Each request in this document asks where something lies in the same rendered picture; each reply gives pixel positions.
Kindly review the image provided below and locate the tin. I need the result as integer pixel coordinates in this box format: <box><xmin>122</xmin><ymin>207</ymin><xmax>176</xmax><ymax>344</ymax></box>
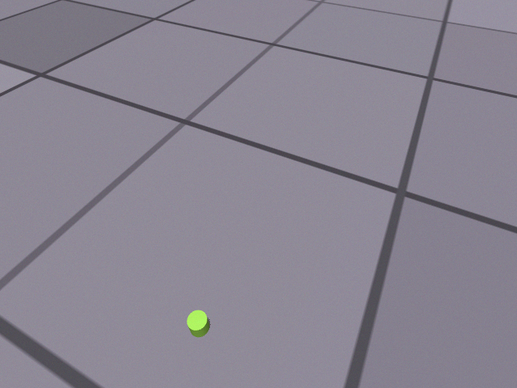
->
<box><xmin>187</xmin><ymin>310</ymin><xmax>209</xmax><ymax>337</ymax></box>

